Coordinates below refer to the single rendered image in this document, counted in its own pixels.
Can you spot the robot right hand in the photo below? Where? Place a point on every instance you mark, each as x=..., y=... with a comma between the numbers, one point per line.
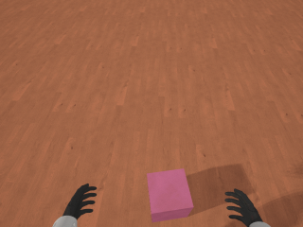
x=246, y=208

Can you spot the carton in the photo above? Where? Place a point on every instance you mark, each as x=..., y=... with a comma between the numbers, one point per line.
x=169, y=195

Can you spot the robot left hand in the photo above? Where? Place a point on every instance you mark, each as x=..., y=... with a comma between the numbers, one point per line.
x=73, y=208

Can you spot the robot left forearm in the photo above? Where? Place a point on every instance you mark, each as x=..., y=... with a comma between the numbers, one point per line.
x=66, y=221

